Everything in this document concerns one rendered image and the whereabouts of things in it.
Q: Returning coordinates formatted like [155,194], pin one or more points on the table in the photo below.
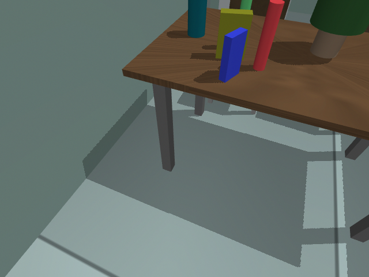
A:
[329,93]

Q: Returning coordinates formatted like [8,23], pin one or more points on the potted plant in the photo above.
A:
[337,19]

